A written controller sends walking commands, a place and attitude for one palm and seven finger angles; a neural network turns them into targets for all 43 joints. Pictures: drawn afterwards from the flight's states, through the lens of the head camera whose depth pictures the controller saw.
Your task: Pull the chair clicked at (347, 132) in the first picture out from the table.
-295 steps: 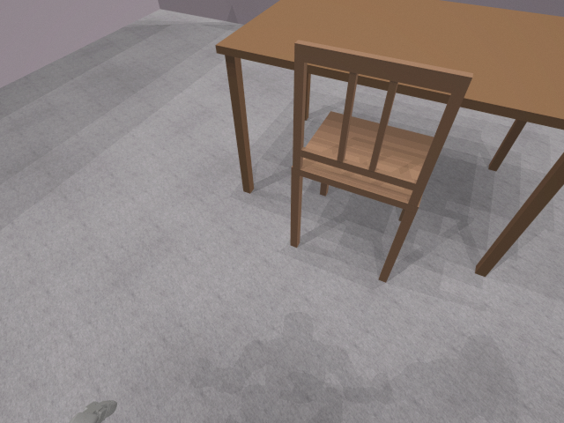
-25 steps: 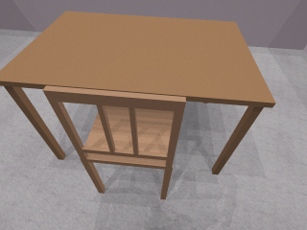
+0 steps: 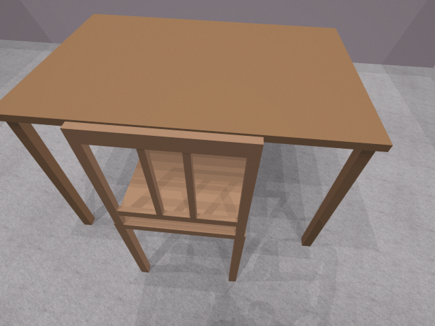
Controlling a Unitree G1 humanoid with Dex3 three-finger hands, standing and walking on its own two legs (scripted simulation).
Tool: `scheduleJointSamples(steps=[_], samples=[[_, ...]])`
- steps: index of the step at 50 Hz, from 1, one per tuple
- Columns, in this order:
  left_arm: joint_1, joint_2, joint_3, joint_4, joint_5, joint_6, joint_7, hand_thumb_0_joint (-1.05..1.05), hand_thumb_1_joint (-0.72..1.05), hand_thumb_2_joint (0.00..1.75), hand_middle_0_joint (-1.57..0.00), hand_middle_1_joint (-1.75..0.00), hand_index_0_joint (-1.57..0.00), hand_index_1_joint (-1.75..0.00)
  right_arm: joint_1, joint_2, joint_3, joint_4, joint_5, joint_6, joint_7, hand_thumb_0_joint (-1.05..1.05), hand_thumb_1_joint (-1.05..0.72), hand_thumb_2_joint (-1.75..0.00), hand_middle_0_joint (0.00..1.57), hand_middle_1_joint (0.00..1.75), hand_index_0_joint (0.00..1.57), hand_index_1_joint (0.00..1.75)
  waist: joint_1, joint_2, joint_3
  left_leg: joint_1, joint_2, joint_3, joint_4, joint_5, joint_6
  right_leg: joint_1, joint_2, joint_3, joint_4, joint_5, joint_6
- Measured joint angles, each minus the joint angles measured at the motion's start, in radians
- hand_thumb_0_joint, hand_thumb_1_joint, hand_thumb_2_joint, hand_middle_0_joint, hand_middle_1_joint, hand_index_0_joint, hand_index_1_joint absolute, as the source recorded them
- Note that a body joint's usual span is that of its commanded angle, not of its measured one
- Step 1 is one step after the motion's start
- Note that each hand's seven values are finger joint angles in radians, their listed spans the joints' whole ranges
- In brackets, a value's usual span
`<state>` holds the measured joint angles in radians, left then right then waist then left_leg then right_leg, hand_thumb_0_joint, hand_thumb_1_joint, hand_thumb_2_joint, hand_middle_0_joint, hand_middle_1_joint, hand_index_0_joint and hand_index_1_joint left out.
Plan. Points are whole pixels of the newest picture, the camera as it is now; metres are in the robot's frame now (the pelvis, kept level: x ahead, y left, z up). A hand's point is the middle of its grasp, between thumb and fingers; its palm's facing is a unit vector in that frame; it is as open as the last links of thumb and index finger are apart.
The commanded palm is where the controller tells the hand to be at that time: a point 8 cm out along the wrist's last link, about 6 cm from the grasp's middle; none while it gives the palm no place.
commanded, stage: look again from close up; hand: left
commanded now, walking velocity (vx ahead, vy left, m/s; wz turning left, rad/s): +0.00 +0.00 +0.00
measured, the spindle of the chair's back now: (152, 184) +0.46 +0.20 -0.09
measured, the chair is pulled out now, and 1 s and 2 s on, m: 0.00 0.00 0.00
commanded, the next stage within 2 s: raise the hand toward the chair's back in 0.26 s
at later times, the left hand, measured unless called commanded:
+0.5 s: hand out of the picture +0.10 +0.20 -0.09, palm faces +0.23 -0.95 -0.22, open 7.4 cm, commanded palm +0.09 +0.22 -0.07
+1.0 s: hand out of the picture +0.13 +0.16 -0.06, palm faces -0.03 -1.00 -0.07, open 11.2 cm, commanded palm +0.11 +0.22 -0.06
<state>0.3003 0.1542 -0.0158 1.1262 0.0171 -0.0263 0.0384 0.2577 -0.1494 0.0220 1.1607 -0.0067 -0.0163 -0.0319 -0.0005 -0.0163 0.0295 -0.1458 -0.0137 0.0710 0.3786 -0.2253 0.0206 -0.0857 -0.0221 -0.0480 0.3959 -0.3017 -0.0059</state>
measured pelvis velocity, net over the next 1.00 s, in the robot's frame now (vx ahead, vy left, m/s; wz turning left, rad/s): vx -0.08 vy -0.03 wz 0.04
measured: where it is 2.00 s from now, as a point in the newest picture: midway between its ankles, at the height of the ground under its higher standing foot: outside the picture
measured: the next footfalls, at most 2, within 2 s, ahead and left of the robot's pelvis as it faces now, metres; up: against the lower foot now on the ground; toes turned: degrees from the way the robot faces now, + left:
none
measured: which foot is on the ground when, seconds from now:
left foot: down 0.00-1.00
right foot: down 0.00-1.00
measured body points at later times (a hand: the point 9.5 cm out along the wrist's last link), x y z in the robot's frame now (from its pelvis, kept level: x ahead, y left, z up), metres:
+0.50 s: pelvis -0.02 +0.00 -0.01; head +0.00 -0.01 +0.44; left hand +0.09 +0.25 -0.07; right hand +0.04 -0.24 -0.15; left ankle -0.01 +0.10 -0.74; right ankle -0.06 -0.11 -0.74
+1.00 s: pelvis -0.08 -0.03 -0.11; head -0.01 -0.02 +0.33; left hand +0.13 +0.22 -0.06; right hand +0.14 -0.24 -0.19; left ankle -0.01 +0.10 -0.74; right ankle -0.06 -0.11 -0.74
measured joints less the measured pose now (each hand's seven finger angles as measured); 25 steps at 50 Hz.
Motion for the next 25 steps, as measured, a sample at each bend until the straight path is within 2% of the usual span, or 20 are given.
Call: scheduleJointSamples(steps=[19,20,21,23,25], samples=[[0.015,-0.018,-0.001,0.006,0.005,-0.007,0.009,0.01,0.91,0.90,-0.20,-0.30,-0.20,-0.30,0.008,-0.002,-0.002,-0.011,0.000,0.000,-0.002,0.01,-0.92,-0.89,0.20,0.30,0.20,0.30,0.002,0.008,-0.004,-0.018,0.006,-0.010,0.018,0.003,-0.005,-0.003,0.006,-0.010,-0.004,0.006,-0.003],[0.063,-0.019,0.002,-0.150,-0.036,0.045,0.005,0.01,0.91,0.90,-0.20,-0.30,-0.20,-0.30,0.023,-0.009,-0.001,-0.058,0.009,-0.006,-0.004,0.01,-0.92,-0.89,0.20,0.30,0.20,0.30,-0.001,0.012,0.004,-0.032,0.009,-0.012,0.038,-0.007,-0.005,-0.015,0.008,-0.012,0.010,0.003,-0.003],[0.117,-0.005,0.018,-0.341,-0.061,0.085,0.024,0.02,0.93,0.90,-0.20,-0.30,-0.20,-0.30,0.042,-0.014,0.002,-0.107,0.019,-0.042,-0.017,0.01,-0.92,-0.89,0.21,0.30,0.20,0.30,0.005,0.008,0.014,-0.039,0.009,-0.009,0.051,-0.013,-0.004,-0.030,0.007,-0.009,0.036,-0.005,-0.004],[0.187,0.034,0.037,-0.630,-0.111,0.043,0.053,0.04,0.95,0.89,-0.21,-0.30,-0.20,-0.30,0.071,-0.023,-0.004,-0.189,0.033,-0.134,-0.033,0.01,-0.92,-0.89,0.21,0.30,0.20,0.30,0.006,-0.003,0.005,-0.069,0.000,-0.005,0.077,-0.019,-0.004,-0.079,-0.005,-0.006,0.105,-0.034,-0.007],[0.175,0.051,0.047,-0.810,-0.150,-0.011,0.056,0.05,0.94,0.88,-0.20,-0.29,-0.20,-0.30,0.073,-0.051,-0.017,-0.262,0.039,-0.198,-0.036,0.01,-0.92,-0.89,0.21,0.30,0.20,0.30,-0.014,0.017,-0.011,-0.128,-0.005,-0.026,0.139,-0.032,-0.003,-0.124,-0.013,-0.027,0.160,-0.059,-0.007]])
